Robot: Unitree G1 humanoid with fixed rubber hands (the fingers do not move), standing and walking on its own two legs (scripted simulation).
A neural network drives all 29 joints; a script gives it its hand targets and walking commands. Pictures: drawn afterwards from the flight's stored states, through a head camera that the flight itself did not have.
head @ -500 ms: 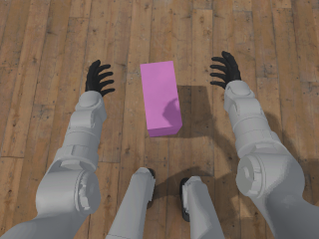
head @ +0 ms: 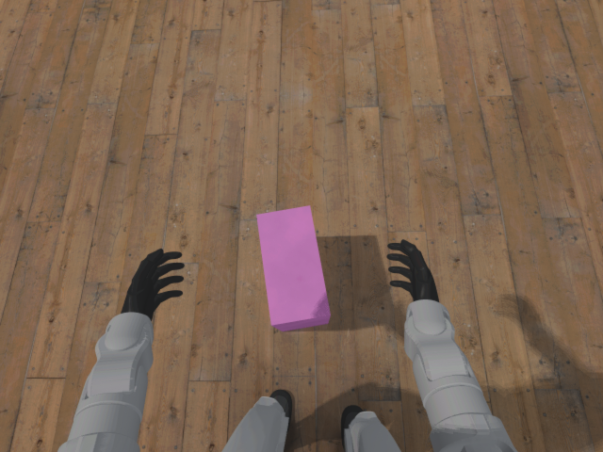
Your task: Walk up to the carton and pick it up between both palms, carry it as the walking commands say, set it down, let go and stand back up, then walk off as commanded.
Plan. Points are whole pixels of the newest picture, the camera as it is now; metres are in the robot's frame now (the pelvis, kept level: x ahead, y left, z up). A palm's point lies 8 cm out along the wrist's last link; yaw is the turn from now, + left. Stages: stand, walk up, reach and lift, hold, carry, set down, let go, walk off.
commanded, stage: let go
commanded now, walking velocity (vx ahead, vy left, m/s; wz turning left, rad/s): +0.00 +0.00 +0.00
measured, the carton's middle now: (295, 273) +0.46 +0.09 -0.60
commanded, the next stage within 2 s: stand in 0.94 s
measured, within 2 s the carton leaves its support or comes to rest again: neither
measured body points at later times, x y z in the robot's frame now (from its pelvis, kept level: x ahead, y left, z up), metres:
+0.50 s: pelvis +0.04 -0.04 +0.06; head +0.17 -0.05 +0.49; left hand +0.20 +0.20 -0.04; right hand +0.21 -0.26 -0.05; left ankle +0.00 +0.13 -0.68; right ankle +0.00 -0.11 -0.69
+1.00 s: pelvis +0.00 +0.00 +0.03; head +0.00 +0.01 +0.48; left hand +0.15 +0.22 -0.06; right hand +0.16 -0.24 -0.04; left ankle +0.00 +0.12 -0.70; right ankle +0.03 -0.13 -0.70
